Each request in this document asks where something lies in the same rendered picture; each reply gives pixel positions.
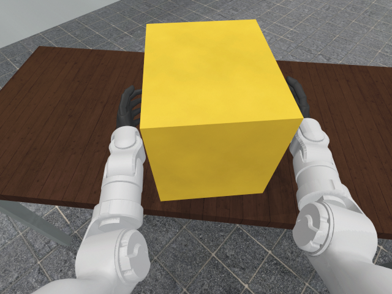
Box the table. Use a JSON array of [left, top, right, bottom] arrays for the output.
[[0, 46, 392, 269]]

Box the robot left hand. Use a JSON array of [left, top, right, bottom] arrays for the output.
[[116, 85, 142, 129]]

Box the right robot forearm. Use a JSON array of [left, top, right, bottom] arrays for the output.
[[289, 118, 378, 250]]

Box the left robot forearm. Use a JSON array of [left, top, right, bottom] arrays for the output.
[[75, 126, 146, 273]]

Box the robot right hand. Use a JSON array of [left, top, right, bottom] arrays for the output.
[[286, 76, 311, 118]]

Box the robot left upper arm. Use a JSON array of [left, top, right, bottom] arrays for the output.
[[31, 228, 151, 294]]

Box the robot right upper arm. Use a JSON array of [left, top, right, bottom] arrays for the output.
[[292, 201, 392, 294]]

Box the carton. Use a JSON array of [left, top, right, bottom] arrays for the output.
[[140, 20, 304, 202]]

